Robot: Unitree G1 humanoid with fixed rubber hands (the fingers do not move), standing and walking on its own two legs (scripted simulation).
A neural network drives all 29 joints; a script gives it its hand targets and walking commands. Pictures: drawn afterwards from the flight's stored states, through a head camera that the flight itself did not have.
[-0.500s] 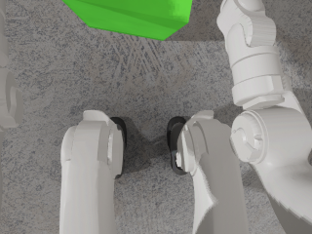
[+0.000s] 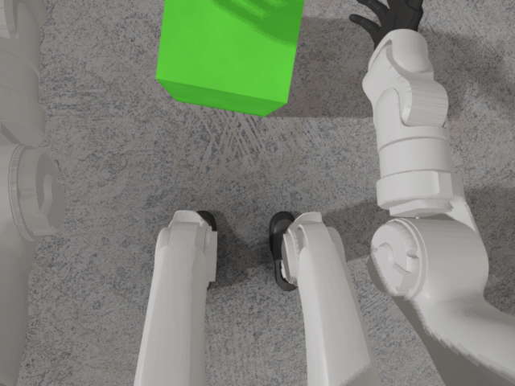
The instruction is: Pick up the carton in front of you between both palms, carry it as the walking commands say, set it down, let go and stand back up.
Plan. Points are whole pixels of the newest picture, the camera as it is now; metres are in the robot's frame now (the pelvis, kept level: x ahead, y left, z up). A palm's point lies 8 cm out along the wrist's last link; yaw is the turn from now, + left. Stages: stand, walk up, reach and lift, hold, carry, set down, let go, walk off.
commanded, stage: set down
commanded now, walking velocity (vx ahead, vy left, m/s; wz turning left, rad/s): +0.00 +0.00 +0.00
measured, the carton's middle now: (229, 49) +0.58 +0.06 -0.39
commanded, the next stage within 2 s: let go in 0.36 s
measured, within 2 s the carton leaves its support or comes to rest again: neither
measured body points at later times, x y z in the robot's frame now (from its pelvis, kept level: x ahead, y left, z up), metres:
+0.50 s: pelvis +0.03 +0.01 +0.14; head +0.35 +0.06 +0.44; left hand +0.57 +0.28 +0.02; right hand +0.54 -0.13 +0.02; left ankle +0.09 +0.09 -0.48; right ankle +0.10 -0.12 -0.48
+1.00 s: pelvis +0.09 -0.01 +0.23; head +0.27 +0.02 +0.64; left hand +0.40 +0.25 +0.12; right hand +0.40 -0.21 +0.13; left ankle +0.09 +0.09 -0.48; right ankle +0.10 -0.12 -0.48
